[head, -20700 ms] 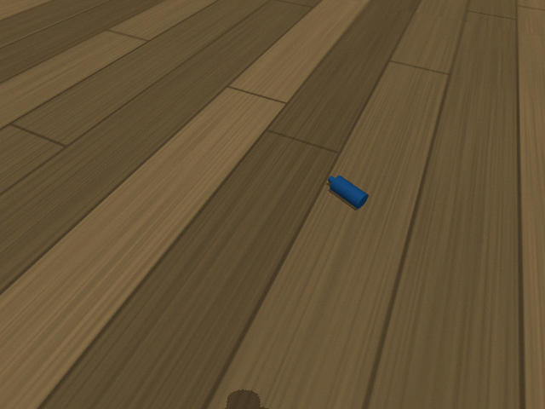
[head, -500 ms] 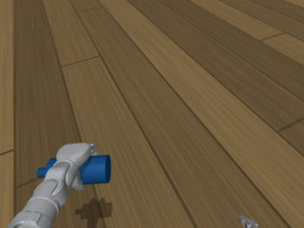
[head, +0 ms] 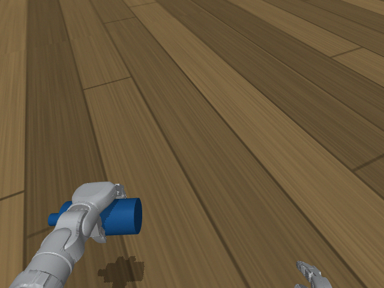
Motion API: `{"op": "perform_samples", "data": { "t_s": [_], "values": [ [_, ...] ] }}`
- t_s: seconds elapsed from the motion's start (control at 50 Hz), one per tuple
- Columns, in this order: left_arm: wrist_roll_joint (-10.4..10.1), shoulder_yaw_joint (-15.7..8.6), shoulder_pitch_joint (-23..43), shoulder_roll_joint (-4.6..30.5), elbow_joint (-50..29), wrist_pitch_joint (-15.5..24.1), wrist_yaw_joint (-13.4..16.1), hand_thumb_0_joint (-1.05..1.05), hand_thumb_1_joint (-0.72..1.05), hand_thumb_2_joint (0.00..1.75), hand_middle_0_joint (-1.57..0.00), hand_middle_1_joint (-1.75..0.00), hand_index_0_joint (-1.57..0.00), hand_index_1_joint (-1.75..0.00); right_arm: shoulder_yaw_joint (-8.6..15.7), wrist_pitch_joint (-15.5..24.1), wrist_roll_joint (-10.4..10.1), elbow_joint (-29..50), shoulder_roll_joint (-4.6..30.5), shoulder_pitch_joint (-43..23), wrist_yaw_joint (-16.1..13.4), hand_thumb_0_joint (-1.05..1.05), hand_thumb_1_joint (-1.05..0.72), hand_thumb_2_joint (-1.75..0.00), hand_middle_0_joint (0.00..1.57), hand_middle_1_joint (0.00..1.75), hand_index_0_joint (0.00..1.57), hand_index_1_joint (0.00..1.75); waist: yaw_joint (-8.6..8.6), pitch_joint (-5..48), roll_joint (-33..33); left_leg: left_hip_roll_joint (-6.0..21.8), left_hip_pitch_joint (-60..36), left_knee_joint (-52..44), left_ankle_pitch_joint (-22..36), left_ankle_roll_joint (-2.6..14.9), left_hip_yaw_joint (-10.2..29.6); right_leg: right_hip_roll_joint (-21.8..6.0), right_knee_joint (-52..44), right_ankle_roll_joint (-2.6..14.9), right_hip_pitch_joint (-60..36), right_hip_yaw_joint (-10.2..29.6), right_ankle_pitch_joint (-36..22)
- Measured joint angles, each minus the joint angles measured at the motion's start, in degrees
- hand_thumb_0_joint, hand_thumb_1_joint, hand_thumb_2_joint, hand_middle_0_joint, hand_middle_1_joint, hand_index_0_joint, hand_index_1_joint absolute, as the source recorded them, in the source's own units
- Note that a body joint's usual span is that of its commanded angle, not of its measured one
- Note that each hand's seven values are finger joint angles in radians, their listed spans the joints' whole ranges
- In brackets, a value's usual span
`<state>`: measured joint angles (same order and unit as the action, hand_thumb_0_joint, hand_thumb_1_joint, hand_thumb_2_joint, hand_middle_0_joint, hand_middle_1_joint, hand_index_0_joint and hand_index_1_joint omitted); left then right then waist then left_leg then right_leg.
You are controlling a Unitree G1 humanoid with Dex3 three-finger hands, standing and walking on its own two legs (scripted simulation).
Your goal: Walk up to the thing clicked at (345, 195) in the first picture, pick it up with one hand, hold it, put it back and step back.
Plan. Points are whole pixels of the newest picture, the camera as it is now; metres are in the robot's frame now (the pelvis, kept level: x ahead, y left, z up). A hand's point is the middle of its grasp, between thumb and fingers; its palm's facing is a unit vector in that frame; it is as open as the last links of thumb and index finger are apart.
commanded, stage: hold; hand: left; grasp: from above
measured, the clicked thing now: (94, 217) +0.30 +0.25 -0.06
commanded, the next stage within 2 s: crouch in 0.66 s
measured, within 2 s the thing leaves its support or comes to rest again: neither
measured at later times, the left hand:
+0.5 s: hand (100, 212) +0.29 +0.22 -0.03, palm faces -0.44 -0.06 -0.89, open 10.8 cm
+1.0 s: hand (103, 214) +0.30 +0.23 -0.05, palm faces -0.47 -0.06 -0.88, open 10.9 cm
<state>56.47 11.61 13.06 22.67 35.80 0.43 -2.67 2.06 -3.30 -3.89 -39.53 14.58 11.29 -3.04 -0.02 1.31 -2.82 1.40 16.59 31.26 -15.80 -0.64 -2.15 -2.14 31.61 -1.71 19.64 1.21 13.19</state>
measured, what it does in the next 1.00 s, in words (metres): stands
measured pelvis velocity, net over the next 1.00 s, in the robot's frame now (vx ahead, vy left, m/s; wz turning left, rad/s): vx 0.01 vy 0.00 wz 0.01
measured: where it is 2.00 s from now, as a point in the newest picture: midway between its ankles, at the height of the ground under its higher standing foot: outside the picture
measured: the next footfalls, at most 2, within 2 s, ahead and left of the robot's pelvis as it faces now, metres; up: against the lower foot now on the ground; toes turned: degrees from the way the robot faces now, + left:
none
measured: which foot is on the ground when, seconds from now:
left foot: down 0.00-1.00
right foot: down 0.00-1.00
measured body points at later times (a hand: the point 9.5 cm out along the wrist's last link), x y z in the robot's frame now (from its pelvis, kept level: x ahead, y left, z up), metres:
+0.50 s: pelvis +0.01 +0.00 +0.00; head +0.02 -0.02 +0.45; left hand +0.31 +0.22 +0.02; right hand +0.15 -0.25 -0.12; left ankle +0.01 +0.13 -0.73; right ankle +0.04 -0.14 -0.73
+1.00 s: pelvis +0.01 +0.00 +0.00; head +0.03 -0.01 +0.45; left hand +0.32 +0.23 +0.00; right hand +0.14 -0.25 -0.12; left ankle +0.01 +0.13 -0.73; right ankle +0.04 -0.14 -0.73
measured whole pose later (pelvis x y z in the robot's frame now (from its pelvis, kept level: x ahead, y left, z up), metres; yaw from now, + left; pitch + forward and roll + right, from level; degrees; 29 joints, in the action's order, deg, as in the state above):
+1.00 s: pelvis +0.01 +0.00 +0.00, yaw +0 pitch +3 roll +0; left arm 58.7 10.8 14.9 22.2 41.4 2.6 1.2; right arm 2.3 -4.2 -3.4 -39.4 14.0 11.2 -2.7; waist -0.7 0.7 -1.8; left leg 1.2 17.0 30.3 -15.9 -0.5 -1.8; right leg -2.4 30.4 -1.9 19.7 0.8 13.3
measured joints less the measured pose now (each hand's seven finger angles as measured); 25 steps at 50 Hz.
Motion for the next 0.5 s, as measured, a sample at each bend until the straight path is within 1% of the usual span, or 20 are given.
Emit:
{"op": "perform_samples", "data": {
  "t_s": [0.08, 0.2, 0.28, 0.36, 0.44, 0.5],
  "values": [
    [0.0, -0.1, -0.4, 0.2, -1.0, 0.1, -0.6, -0.01, -0.10, 0.47, -0.66, -0.53, -0.70, -0.46, -0.1, 0.1, 0.0, 0.1, 0.0, -0.1, -0.1, 0.01, -0.91, -0.89, 0.20, 0.30, 0.20, 0.30, 0.10, -0.2, -0.1, 0.0, -0.5, -0.6, 0.4, 0.02, -0.1, 0.0, -0.6, -0.01, -0.4, 0.1, -0.3],
    [-0.3, -0.5, -0.8, 0.3, -1.8, 0.3, -0.9, -0.01, -0.09, 0.46, -0.66, -0.52, -0.70, -0.45, -0.4, 0.1, -0.1, 0.2, -0.1, -0.5, -0.3, 0.01, -0.91, -0.89, 0.20, 0.30, 0.20, 0.30, 0.20, -0.7, -0.2, -0.1, -1.0, -1.3, 0.7, 0.05, -0.2, -0.1, -1.2, -0.05, -0.9, 0.1, -0.6],
    [-0.2, -0.1, -1.0, 0.4, -2.3, 0.3, -1.1, -0.01, -0.09, 0.46, -0.66, -0.52, -0.70, -0.45, -0.4, 0.2, -0.1, 0.4, -0.2, -0.6, -0.4, 0.01, -0.91, -0.89, 0.20, 0.30, 0.20, 0.30, 0.36, -1.0, -0.2, -0.1, -1.2, -1.7, 0.8, 0.06, -0.2, -0.1, -1.4, -0.05, -1.0, 0.1, -0.7],
    [-0.1, -0.2, -1.3, 0.1, -2.4, 0.6, -0.8, -0.01, -0.09, 0.46, -0.66, -0.52, -0.70, -0.45, -0.5, 0.2, -0.1, 0.1, -0.3, -0.8, -0.5, 0.01, -0.91, -0.90, 0.20, 0.30, 0.20, 0.30, 0.40, -1.1, -0.1, -0.2, -1.4, -2.0, 0.8, 0.06, -0.1, -0.1, -1.7, -0.07, -1.3, 0.1, -0.7],
    [0.4, -0.3, -0.8, 0.0, -1.8, 0.6, 0.0, -0.01, -0.09, 0.46, -0.66, -0.52, -0.70, -0.45, -0.4, 0.0, 0.0, -0.4, -0.4, -1.0, -0.5, 0.01, -0.91, -0.90, 0.20, 0.30, 0.20, 0.30, 0.54, -1.0, -0.1, -0.1, -1.6, -2.1, 0.7, 0.04, 0.0, -0.1, -1.9, -0.05, -1.6, 0.0, -0.6],
    [0.4, -0.3, -0.2, 0.0, -1.2, 0.2, 0.1, -0.01, -0.09, 0.46, -0.66, -0.52, -0.70, -0.46, -0.3, 0.0, 0.0, -0.6, -0.4, -1.0, -0.4, 0.01, -0.91, -0.90, 0.20, 0.30, 0.20, 0.30, 0.51, -0.9, -0.1, -0.1, -1.7, -2.2, 0.6, 0.04, 0.1, -0.1, -2.1, -0.06, -1.8, -0.1, -0.6]
  ]
}}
